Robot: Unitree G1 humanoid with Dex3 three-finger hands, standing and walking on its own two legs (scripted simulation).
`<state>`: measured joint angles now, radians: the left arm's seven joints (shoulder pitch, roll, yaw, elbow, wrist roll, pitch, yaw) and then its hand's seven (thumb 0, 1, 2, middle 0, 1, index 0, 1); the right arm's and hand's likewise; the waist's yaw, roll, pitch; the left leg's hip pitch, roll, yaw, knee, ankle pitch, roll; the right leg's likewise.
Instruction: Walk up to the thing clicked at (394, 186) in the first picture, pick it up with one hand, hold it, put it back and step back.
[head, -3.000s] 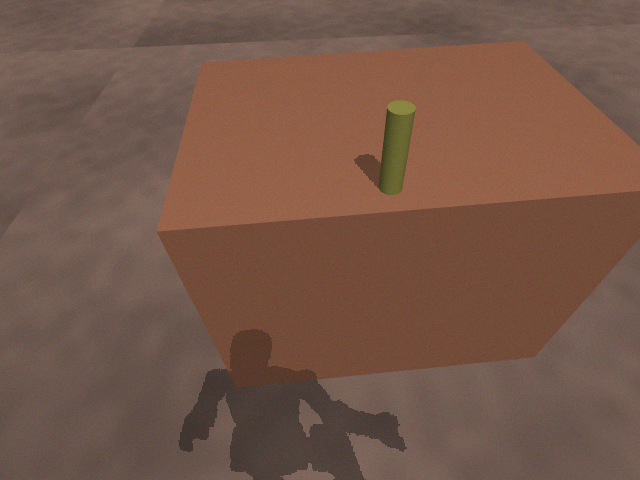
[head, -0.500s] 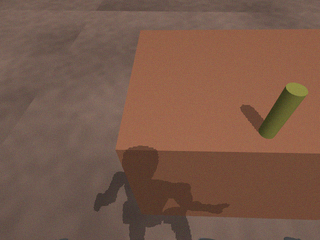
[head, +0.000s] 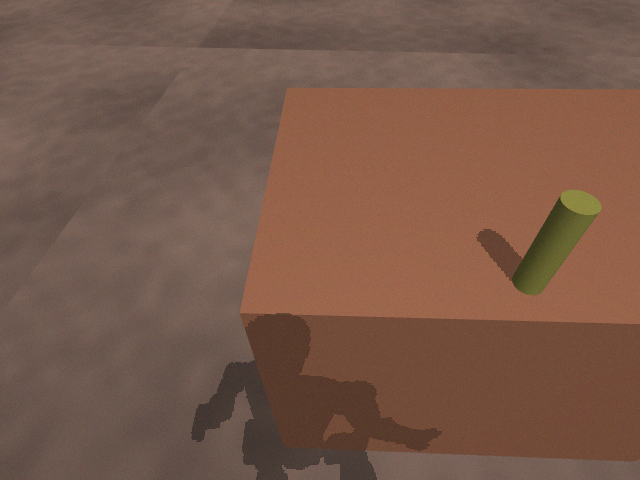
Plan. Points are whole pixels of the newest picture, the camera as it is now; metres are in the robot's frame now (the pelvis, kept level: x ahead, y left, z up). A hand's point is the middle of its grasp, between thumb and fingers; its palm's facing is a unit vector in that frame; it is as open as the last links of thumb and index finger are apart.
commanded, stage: walk up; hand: right
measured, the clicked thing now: (550, 247) +0.41 -0.29 +0.06
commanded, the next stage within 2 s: stand in 0.40 s
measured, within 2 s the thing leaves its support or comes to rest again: neither
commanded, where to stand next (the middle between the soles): +0.05 -0.02 m, yaw -2 degrees
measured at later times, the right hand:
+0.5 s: hand out of the picture +0.10 -0.26 -0.16, palm faces -0.06 +0.94 -0.34, open 7.4 cm
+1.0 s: hand out of the picture +0.11 -0.25 -0.15, palm faces -0.05 +0.94 -0.34, open 7.4 cm
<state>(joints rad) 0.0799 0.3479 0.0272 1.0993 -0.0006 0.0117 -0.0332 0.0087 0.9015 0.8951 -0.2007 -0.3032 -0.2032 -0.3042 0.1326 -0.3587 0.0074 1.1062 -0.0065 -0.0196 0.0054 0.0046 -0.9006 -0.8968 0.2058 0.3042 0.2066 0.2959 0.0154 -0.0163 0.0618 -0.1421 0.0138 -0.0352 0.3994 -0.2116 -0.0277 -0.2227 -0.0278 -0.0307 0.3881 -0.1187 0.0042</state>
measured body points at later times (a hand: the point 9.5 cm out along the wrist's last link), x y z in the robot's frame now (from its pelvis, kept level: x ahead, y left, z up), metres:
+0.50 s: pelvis +0.01 -0.01 +0.00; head +0.03 -0.01 +0.45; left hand +0.08 +0.30 -0.13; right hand +0.10 -0.31 -0.13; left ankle +0.01 +0.14 -0.74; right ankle +0.06 -0.12 -0.74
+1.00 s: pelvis +0.03 +0.00 +0.00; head +0.04 -0.01 +0.45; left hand +0.12 +0.30 -0.12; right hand +0.12 -0.30 -0.13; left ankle +0.01 +0.14 -0.74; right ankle +0.06 -0.12 -0.74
